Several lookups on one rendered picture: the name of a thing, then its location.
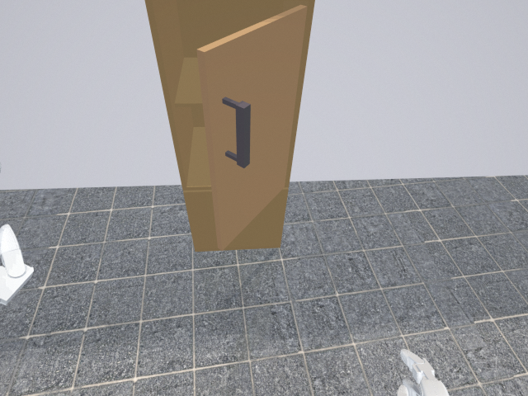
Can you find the handle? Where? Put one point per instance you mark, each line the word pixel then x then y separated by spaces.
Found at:
pixel 243 119

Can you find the right robot hand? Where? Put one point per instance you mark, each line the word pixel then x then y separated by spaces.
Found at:
pixel 424 374

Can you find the cupboard door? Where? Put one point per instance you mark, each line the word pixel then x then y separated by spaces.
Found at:
pixel 258 65

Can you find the left robot hand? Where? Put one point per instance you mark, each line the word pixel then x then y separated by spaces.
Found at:
pixel 14 274

